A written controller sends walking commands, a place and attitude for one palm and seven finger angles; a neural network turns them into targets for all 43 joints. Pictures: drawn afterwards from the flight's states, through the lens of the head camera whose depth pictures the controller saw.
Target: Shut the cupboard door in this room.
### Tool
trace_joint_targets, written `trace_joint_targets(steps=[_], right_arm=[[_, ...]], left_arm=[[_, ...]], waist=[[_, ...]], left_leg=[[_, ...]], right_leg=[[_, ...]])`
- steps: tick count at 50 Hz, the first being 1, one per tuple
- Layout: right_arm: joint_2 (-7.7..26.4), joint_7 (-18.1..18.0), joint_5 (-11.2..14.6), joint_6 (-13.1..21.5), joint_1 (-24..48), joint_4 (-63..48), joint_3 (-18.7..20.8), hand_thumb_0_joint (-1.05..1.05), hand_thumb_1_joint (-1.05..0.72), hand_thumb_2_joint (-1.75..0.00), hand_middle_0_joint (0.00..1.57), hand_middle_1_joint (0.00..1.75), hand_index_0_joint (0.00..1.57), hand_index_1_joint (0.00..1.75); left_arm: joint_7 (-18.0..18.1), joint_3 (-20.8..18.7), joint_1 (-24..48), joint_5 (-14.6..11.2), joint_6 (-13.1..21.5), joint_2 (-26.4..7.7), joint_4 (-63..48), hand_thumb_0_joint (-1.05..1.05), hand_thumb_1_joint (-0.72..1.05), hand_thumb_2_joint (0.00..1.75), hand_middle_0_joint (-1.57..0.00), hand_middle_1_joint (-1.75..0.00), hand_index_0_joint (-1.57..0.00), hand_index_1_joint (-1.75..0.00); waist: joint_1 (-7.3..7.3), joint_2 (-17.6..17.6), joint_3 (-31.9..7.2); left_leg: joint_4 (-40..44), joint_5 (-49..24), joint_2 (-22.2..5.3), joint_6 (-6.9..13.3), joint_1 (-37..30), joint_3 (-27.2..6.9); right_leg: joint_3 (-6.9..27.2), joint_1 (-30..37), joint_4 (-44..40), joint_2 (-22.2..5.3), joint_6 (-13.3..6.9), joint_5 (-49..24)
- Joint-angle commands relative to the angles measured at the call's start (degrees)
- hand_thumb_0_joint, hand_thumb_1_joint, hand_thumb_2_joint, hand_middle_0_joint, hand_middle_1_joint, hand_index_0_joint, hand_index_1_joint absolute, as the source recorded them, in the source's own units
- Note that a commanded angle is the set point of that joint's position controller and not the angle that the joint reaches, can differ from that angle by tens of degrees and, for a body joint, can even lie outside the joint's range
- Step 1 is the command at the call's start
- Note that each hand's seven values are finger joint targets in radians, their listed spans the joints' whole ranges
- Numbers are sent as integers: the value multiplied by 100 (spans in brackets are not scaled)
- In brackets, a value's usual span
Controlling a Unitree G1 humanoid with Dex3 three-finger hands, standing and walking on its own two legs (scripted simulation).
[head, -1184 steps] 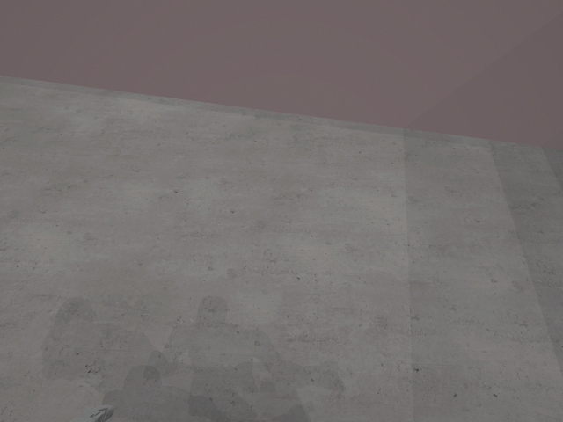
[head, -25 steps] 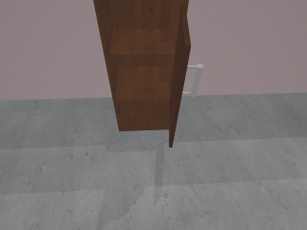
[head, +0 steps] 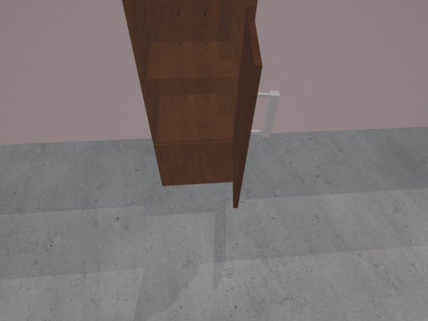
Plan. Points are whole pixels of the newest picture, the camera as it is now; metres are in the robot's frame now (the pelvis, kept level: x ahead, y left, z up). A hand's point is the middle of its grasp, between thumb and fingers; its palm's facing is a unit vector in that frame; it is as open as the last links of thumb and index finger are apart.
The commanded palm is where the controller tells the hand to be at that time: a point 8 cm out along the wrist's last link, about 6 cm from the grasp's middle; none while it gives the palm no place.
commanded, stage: stand and wait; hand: left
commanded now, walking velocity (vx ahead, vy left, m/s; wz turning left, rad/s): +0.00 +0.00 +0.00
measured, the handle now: (262, 115) +0.63 -0.10 +0.02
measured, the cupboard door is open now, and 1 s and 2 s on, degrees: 83 83 83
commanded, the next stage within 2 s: turn or walk to find it in 0.14 s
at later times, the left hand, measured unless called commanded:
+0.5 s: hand out of the picture -0.02 +0.16 -0.18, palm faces +0.07 -0.98 -0.17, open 7.4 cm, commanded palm none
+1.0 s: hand out of the picture -0.02 +0.16 -0.18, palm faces +0.13 -0.97 -0.21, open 7.4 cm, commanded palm none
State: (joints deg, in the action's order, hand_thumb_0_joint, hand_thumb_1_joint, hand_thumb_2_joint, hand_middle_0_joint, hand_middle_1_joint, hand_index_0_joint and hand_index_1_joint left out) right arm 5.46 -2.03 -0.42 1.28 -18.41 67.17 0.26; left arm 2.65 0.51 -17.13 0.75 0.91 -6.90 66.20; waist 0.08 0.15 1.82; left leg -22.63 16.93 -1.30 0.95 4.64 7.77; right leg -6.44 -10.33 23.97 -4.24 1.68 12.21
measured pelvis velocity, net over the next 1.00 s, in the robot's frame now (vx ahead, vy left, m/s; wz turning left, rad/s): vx -0.02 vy -0.01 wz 0.09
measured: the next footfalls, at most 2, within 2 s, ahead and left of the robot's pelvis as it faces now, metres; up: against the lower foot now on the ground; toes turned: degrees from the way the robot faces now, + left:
right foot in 1.60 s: +0.04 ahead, -0.15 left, +0.00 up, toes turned +19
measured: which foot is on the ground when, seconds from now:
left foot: down 0.00-1.00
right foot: down 0.00-1.00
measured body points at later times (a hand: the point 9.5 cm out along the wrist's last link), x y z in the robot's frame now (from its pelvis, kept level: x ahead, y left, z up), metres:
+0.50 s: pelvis +0.00 +0.00 +0.00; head +0.01 +0.00 +0.45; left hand -0.03 +0.21 -0.17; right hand -0.01 -0.21 -0.17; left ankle -0.05 +0.10 -0.74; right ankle +0.00 -0.13 -0.74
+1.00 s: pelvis -0.02 -0.01 -0.01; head +0.01 -0.02 +0.44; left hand -0.02 +0.21 -0.16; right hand -0.01 -0.23 -0.17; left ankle -0.05 +0.10 -0.74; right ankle +0.00 -0.13 -0.74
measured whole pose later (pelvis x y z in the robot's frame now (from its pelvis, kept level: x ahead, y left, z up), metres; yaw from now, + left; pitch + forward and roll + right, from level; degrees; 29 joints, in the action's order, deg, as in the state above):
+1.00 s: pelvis -0.02 -0.01 -0.01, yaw +5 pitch -1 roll +0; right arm 7.3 -1.1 -0.7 -1.0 -16.4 63.9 1.6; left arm 2.3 -1.5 -14.2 1.1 -0.5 -8.6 62.5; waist 0.1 -0.4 3.0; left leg -29.2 17.8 -0.6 0.3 10.8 2.7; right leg -11.1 -13.8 30.0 -6.1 0.8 14.9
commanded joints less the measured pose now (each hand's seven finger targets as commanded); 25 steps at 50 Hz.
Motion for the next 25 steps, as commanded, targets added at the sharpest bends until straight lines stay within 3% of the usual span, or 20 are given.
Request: trace_joint_targets(steps=[1,7,15,20,25], right_arm=[[505,-29,18,72,-517,-84,83,0,-90,-90,20,30,20,30],[515,-28,18,76,-511,-104,86,0,-90,-90,20,30,20,30],[588,4,5,-14,-322,-249,145,0,-90,-90,20,30,20,30],[577,0,6,21,-370,-232,147,0,-90,-90,20,30,20,30],[596,-6,9,31,-327,-204,123,0,-90,-90,20,30,20,30]], left_arm=[[14,-82,-485,-27,36,-415,-64,0,90,90,-20,-30,-20,-30],[12,-77,-472,-23,43,-440,-66,0,90,90,-20,-30,-20,-30],[20,-138,-375,-16,-34,-479,-206,0,90,90,-20,-30,-20,-30],[14,-131,-339,-12,4,-480,-189,0,90,90,-20,-30,-20,-30],[9,-122,-321,-17,14,-511,-158,0,90,90,-20,-30,-20,-30]], waist=[[-28,5,357],[-3,-12,359],[-27,-152,334],[2,-26,181],[-5,7,330]], left_leg=[[512,-1429,-661,26,462,-574],[543,-1360,-647,26,455,-589],[295,-1281,-637,60,730,-752],[260,-1545,-623,44,603,-751],[383,-1365,-612,14,617,-737]], right_leg=[[418,124,-236,-383,-174,-1081],[443,142,-274,-386,-183,-1065],[220,-5,28,-421,-111,-706],[245,100,15,-432,-138,-950],[287,115,-118,-432,-148,-852]])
